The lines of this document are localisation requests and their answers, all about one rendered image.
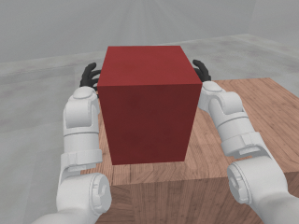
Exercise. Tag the right robot forearm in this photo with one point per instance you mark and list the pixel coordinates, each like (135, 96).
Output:
(238, 137)

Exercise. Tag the robot left upper arm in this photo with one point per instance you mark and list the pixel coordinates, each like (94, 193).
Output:
(81, 199)

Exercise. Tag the carton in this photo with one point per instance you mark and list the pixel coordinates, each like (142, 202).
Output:
(148, 97)

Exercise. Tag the right robot hand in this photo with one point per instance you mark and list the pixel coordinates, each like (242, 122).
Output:
(202, 72)

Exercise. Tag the left robot forearm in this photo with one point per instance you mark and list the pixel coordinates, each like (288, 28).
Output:
(81, 129)

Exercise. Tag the robot right upper arm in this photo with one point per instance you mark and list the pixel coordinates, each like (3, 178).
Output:
(258, 182)

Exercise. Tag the left robot hand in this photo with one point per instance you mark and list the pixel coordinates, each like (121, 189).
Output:
(87, 77)

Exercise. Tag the pedestal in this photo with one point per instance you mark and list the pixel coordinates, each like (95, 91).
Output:
(196, 190)

